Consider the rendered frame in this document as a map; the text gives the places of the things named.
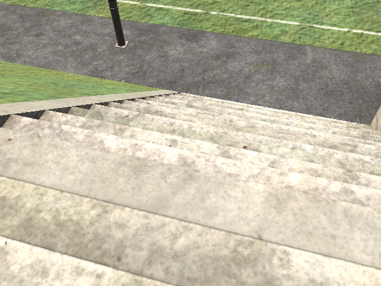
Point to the stairs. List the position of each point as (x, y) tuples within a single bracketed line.
[(315, 155)]

